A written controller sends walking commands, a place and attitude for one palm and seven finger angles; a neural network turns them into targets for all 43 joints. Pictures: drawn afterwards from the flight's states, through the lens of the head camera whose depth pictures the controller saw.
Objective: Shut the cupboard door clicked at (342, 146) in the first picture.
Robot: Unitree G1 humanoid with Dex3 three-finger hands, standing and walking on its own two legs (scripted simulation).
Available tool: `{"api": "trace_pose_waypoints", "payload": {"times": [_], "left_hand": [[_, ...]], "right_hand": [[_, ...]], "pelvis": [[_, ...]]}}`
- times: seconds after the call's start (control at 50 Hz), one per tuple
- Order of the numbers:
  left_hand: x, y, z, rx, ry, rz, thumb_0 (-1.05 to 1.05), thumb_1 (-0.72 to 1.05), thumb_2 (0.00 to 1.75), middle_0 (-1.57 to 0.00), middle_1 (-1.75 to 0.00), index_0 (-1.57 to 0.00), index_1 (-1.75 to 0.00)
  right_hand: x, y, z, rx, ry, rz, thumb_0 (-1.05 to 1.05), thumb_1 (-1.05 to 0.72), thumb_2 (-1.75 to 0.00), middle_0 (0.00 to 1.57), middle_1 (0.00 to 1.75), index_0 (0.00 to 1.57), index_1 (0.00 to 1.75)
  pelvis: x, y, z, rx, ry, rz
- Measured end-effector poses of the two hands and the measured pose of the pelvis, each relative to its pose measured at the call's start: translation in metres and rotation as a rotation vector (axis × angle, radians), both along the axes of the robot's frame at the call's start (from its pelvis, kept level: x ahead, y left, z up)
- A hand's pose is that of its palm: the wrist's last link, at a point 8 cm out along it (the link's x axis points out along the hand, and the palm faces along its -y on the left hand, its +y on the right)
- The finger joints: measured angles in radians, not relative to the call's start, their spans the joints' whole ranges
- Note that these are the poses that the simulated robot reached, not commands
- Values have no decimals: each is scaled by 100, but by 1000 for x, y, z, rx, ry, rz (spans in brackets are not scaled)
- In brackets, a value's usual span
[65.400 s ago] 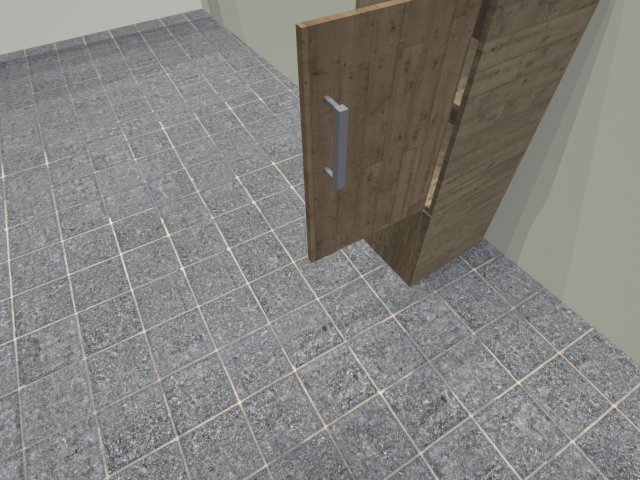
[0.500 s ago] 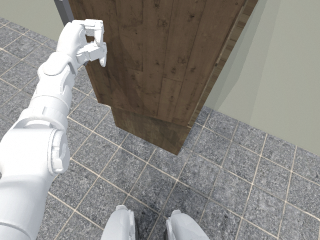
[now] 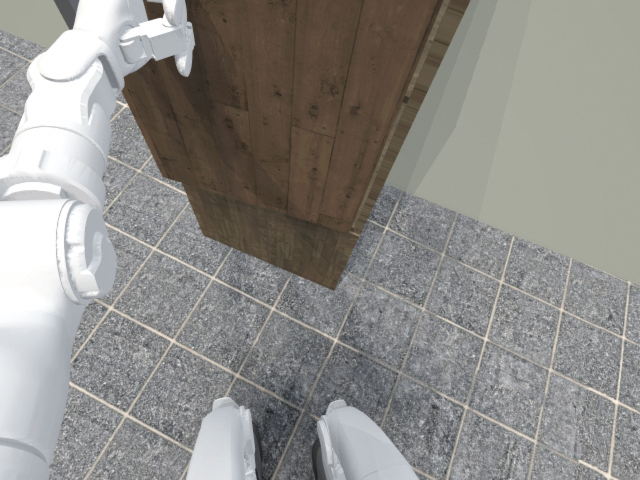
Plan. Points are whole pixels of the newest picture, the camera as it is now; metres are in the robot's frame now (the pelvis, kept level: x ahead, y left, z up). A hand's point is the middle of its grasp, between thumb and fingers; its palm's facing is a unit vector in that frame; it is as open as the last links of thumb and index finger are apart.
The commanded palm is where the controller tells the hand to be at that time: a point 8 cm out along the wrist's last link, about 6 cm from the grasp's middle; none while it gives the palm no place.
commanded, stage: push the door shut along its arc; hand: left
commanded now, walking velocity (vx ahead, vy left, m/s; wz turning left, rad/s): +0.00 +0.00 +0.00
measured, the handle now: (89, 8) +0.63 +0.17 +0.14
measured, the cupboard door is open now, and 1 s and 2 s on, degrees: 6 1 1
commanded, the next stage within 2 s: pull the fist back off the door in 0.04 s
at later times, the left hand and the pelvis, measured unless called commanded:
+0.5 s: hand (209, 35) +0.58 +0.05 +0.14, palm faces +0.00 -1.00 -0.02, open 3.0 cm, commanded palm +0.55 +0.09 +0.14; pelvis +0.01 +0.00 +0.01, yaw +0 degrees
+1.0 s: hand (199, 96) +0.50 +0.06 +0.14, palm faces -0.02 -1.00 -0.01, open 3.1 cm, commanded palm +0.48 +0.10 +0.14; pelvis +0.03 -0.01 +0.04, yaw +1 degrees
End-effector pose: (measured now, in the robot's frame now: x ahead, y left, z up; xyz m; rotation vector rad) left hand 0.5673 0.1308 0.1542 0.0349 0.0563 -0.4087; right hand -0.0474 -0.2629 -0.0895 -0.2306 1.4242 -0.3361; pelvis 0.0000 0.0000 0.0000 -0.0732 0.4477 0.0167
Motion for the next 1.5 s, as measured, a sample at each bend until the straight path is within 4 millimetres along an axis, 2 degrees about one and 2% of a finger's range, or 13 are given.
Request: {"api": "trace_pose_waypoints", "payload": {"times": [0.16,0.26,0.34,0.42,0.5,0.62,0.74,0.9,1.08,1.16,1.26,1.4,1.5], "left_hand": [[3,-6,2,3,3,-22,-2,90,98,-130,-150,-130,-150],[7,-10,-5,-135,40,258,-1,78,92,-130,-150,-130,-150],[5,-18,-5,-63,-37,441,-1,75,90,-130,-150,-130,-150],[2,-26,-8,30,-71,431,-1,81,91,-130,-150,-130,-150],[-4,-30,-15,0,0,407,0,85,91,-130,-150,-130,-150],[-17,-22,-7,-19,-49,425,1,88,91,-130,-150,-130,-150],[-36,-16,-13,-15,-30,411,1,89,91,-130,-150,-130,-150],[-68,-13,-17,-36,-81,400,2,90,90,-130,-150,-130,-150],[-94,-20,-14,-17,-75,394,2,90,90,-130,-150,-130,-150],[-93,-22,-8,-23,-83,404,2,89,90,-130,-150,-130,-150],[-96,-11,2,-26,-113,415,2,89,90,-130,-150,-130,-150],[-136,19,7,-15,-92,429,2,90,90,-130,-150,-130,-150],[-168,33,19,-26,-128,414,2,90,90,-130,-150,-130,-150]], "right_hand": [[8,-6,-3,-30,-21,22,0,-90,-89,20,30,20,30],[15,2,-2,17,-52,64,0,-90,-89,20,30,20,30],[12,14,-4,90,-52,81,0,-90,-89,20,30,20,30],[0,27,-3,148,-22,30,0,-90,-89,20,30,20,30],[-12,36,4,181,18,-17,0,-90,-89,20,30,20,30],[-13,34,17,194,29,-36,0,-90,-89,20,30,20,30],[11,18,23,173,7,-12,0,-90,-89,20,30,20,30],[81,-6,25,122,-143,69,0,-90,-89,19,30,20,30],[147,-3,25,131,-314,143,0,-91,-90,19,30,19,30],[152,2,24,144,-342,154,0,-91,-89,19,30,20,30],[137,6,21,170,-329,121,0,-90,-89,19,30,20,30],[115,7,30,189,-291,73,1,-90,-89,20,30,20,30],[127,1,43,154,-338,86,1,-90,-89,20,30,20,30]], "pelvis": [[-2,-2,-4,-6,13,8],[-3,-1,-5,-12,30,9],[-2,-1,-5,-7,40,8],[1,-1,1,0,26,3],[6,-1,12,10,2,-6],[19,-2,27,28,-37,-20],[28,-4,37,39,-79,-14],[33,-5,42,48,-120,-6],[29,-8,44,56,-164,9],[25,-10,43,60,-167,10],[23,-12,45,66,-176,-8],[28,-13,61,73,-245,-22],[29,-12,69,69,-295,-12]]}}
